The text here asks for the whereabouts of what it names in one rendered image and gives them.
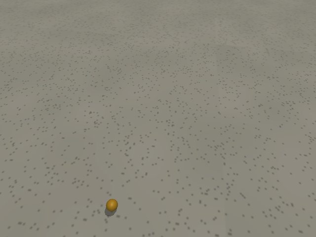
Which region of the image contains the ball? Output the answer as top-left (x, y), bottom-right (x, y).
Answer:
top-left (106, 199), bottom-right (118, 211)

